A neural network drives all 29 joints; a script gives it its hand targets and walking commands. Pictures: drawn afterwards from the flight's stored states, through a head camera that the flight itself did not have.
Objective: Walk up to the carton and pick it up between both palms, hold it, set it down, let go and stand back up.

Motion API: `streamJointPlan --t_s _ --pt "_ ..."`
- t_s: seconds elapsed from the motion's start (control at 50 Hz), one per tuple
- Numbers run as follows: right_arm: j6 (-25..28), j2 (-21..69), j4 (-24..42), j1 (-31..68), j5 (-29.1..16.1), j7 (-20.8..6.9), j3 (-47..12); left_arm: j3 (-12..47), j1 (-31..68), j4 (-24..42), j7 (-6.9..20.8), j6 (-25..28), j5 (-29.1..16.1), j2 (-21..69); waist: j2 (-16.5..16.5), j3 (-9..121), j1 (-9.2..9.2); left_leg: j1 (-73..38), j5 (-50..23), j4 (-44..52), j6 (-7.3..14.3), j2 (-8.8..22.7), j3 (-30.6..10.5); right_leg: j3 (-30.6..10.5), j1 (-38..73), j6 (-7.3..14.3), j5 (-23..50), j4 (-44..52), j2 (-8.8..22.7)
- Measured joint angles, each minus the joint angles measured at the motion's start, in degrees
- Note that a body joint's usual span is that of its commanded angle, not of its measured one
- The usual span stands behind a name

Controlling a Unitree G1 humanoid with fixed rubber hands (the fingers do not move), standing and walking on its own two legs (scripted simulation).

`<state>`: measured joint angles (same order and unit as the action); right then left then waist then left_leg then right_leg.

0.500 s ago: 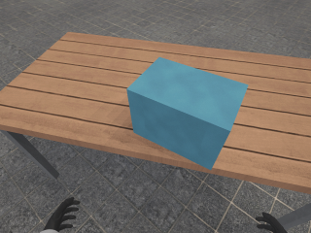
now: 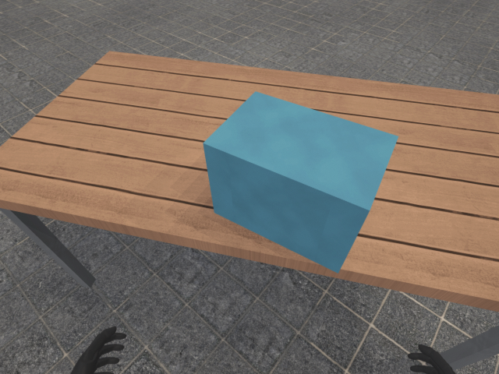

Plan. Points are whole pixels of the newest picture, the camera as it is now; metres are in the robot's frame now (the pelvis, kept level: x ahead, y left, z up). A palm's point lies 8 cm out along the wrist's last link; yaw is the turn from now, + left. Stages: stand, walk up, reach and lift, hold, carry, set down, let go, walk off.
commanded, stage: stand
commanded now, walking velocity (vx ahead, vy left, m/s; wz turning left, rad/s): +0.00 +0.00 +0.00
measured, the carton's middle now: (295, 179) +0.47 -0.07 +0.01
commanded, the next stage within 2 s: walk up in 1.60 s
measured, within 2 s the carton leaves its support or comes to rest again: neither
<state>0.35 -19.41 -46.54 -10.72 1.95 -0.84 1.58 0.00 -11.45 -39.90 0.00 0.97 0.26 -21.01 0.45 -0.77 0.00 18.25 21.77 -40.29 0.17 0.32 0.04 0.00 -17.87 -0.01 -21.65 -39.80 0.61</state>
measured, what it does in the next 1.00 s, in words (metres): stands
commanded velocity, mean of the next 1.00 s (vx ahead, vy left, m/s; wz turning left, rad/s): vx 0.00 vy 0.00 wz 0.00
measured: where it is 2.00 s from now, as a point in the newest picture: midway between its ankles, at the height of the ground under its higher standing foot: outside the picture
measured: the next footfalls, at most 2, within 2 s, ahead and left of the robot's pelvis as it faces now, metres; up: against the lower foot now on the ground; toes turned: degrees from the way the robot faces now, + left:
none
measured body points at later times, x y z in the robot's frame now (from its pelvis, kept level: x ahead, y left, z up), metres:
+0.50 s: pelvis -0.02 +0.00 +0.00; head -0.02 +0.01 +0.45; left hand +0.12 +0.29 -0.10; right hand +0.09 -0.30 -0.11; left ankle +0.00 +0.12 -0.72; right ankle -0.01 -0.13 -0.72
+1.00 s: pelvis -0.03 +0.00 +0.00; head -0.04 +0.01 +0.45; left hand +0.09 +0.30 -0.11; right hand +0.07 -0.30 -0.12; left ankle +0.00 +0.12 -0.72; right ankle -0.01 -0.13 -0.72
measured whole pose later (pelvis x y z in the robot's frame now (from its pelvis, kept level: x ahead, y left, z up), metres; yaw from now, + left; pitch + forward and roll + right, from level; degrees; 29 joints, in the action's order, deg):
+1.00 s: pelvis -0.03 +0.00 +0.00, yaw +0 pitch -3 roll +0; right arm 0.4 -19.5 -56.2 -9.0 1.6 -1.1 1.3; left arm 0.0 -11.4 -47.8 0.0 1.1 0.3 -21.4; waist 0.5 -0.8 0.0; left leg 18.2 19.3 -40.2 0.2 0.3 0.0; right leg 0.0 -17.9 0.0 -19.2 -39.7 0.6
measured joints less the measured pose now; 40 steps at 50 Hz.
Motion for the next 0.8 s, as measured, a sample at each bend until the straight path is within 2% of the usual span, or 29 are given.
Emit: streamJointPlan --t_s 0.8 --pt "0.0 -0.1 -7.8 1.6 -0.2 -0.2 -0.3 0.0 0.0 -6.2 0.0 0.1 0.0 -0.3 0.0 0.0 0.00 0.0 -2.4 0.0 0.0 0.0 0.0 0.0 0.0 0.0 2.4 0.0 0.0"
